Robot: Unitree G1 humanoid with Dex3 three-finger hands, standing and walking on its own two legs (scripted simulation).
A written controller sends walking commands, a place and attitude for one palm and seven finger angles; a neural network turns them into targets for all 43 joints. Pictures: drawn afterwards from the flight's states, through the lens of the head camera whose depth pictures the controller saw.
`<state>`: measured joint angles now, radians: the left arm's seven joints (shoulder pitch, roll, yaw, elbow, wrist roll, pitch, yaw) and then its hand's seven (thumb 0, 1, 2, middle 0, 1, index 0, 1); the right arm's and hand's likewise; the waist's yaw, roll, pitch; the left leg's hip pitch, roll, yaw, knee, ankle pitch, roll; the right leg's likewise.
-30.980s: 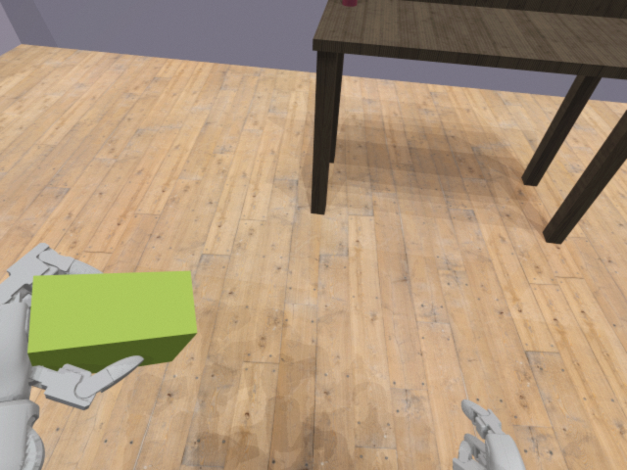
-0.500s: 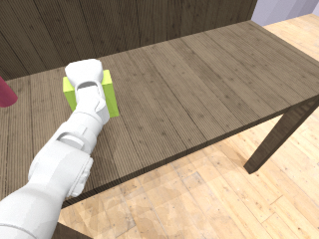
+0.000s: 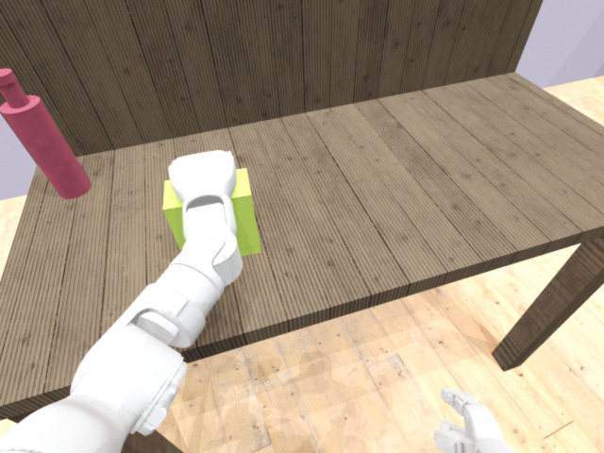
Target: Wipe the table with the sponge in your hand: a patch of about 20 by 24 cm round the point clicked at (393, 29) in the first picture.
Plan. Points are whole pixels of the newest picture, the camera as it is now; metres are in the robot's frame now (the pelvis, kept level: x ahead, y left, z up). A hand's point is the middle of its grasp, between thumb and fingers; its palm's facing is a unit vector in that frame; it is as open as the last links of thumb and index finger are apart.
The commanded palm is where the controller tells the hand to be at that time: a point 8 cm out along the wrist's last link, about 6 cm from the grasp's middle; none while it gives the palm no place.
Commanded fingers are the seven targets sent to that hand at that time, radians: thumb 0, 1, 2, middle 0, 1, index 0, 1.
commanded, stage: wipe back along the third lane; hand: left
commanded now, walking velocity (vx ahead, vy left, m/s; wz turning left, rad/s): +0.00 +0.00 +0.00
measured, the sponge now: (218, 228) +0.42 +0.17 +0.06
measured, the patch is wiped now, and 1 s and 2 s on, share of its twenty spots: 0.75 0.75 0.75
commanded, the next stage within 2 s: slide back across to the middle lane in 0.70 s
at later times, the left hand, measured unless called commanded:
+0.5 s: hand (218, 225) +0.38 +0.15 +0.11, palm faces +0.06 +0.00 -1.00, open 10.4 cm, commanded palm +0.33 +0.14 +0.14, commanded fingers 0.00 0.10 1.30 -1.20 -1.60 -1.20 -1.60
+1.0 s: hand (213, 243) +0.35 +0.15 +0.12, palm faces +0.12 -0.10 -0.99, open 10.4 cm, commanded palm +0.30 +0.16 +0.16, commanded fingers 0.00 0.10 1.30 -1.20 -1.60 -1.20 -1.60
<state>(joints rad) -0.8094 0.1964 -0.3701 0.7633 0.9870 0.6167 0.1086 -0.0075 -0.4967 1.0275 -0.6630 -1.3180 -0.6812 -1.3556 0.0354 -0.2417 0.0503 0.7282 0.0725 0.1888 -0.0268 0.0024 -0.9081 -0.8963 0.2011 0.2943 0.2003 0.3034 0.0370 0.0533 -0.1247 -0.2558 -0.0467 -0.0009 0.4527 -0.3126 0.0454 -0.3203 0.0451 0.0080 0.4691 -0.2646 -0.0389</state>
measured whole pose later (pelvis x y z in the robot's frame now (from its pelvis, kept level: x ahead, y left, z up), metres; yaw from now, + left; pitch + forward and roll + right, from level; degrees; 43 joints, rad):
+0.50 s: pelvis -0.01 +0.00 +0.00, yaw -1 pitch +4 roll +0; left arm -0.63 0.21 -0.43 0.53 0.98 0.68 0.10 0.00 -0.49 1.03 -0.66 -1.32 -0.68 -1.36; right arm 0.06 -0.26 0.05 0.74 0.09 0.19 0.00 0.01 -0.91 -0.90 0.20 0.29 0.20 0.30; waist 0.05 0.08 -0.11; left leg -0.21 -0.04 0.01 0.45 -0.31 0.04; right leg -0.28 0.05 0.02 0.48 -0.26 -0.04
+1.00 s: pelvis -0.01 +0.00 +0.00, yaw -2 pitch +1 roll +0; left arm -0.45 0.22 -0.44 0.24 0.98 0.72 0.07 0.00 -0.49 1.03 -0.66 -1.32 -0.67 -1.36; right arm -0.03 -0.24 0.09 0.69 0.09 0.20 0.03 0.01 -0.91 -0.90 0.20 0.29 0.20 0.30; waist 0.08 0.09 -0.10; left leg -0.15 -0.04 0.03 0.46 -0.32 0.05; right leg -0.23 0.05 0.03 0.50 -0.28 -0.04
